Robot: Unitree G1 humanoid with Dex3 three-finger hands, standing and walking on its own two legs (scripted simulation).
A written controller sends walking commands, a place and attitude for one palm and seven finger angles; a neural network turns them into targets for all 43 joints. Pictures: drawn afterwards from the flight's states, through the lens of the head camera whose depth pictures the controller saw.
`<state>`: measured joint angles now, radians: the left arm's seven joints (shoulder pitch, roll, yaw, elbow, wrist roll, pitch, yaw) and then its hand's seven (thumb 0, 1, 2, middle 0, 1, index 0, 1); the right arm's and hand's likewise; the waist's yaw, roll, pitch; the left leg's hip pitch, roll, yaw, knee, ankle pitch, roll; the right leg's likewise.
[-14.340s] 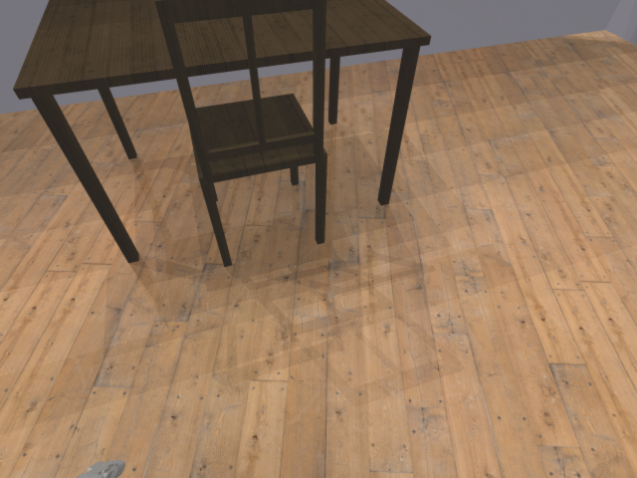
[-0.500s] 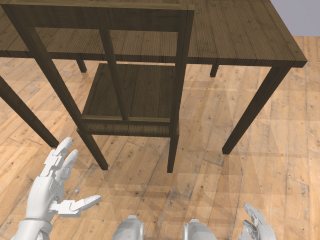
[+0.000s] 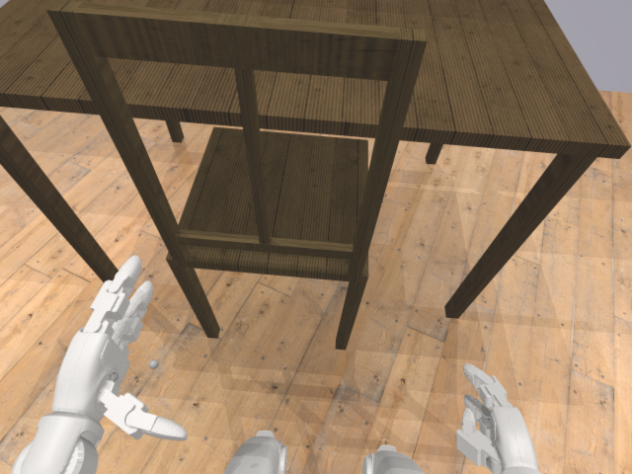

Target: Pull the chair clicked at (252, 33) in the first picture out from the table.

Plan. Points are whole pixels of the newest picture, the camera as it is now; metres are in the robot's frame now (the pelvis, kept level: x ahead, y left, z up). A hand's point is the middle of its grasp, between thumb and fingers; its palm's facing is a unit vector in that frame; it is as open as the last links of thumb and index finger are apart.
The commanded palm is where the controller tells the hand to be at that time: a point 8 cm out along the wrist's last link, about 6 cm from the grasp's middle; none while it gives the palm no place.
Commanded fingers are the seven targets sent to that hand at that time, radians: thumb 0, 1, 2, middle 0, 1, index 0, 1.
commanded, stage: raise the hand toward the chair's back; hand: left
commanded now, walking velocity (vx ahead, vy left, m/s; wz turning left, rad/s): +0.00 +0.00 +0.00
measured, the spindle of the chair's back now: (256, 174) +0.53 +0.13 +0.04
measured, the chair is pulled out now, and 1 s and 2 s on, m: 0.00 0.00 0.00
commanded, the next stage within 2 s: aim the fingers beside a spindle in 0.68 s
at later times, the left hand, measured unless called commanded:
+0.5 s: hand (156, 346) +0.25 +0.20 +0.05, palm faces -0.01 -1.00 -0.05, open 16.9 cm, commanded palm +0.23 +0.26 +0.05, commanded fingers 0.00 -0.50 0.30 -0.06 -0.08 -0.06 -0.08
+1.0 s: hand (181, 340) +0.26 +0.18 +0.04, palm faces -0.04 -1.00 -0.03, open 16.9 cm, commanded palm +0.25 +0.23 +0.04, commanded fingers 0.00 -0.50 0.30 -0.06 -0.08 -0.06 -0.08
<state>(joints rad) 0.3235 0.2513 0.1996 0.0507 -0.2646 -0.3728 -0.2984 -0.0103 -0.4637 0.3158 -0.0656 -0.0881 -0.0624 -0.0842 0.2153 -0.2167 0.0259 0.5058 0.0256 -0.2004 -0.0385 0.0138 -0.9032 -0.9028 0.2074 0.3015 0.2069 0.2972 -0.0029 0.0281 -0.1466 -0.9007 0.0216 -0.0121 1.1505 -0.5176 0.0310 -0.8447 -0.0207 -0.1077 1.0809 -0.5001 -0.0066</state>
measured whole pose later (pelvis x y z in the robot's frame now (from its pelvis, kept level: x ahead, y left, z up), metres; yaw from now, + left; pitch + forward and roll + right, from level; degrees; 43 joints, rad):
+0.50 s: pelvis +0.00 +0.00 +0.01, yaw +0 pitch +15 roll -3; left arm 0.28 0.26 0.23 0.11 -0.28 -0.40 -0.31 -0.01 -0.49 0.30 -0.06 -0.08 -0.06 -0.08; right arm 0.26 -0.25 0.00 0.55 0.03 -0.20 -0.03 0.02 -0.90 -0.90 0.21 0.30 0.21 0.30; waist -0.03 0.03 -0.15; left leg -0.87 0.02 0.00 1.11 -0.51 0.03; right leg -0.83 -0.02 -0.10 1.05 -0.49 -0.01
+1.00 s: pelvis +0.00 -0.01 +0.00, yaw +0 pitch +16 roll -2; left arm 0.21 0.23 0.18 0.16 -0.26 -0.41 -0.30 -0.01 -0.50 0.30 -0.06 -0.08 -0.06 -0.08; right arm 0.24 -0.25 0.01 0.54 0.03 -0.21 -0.04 0.01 -0.90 -0.90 0.21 0.30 0.21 0.30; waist -0.02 0.04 -0.15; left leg -0.91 0.02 -0.01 1.14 -0.51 0.02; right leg -0.86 -0.02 -0.10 1.09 -0.51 -0.02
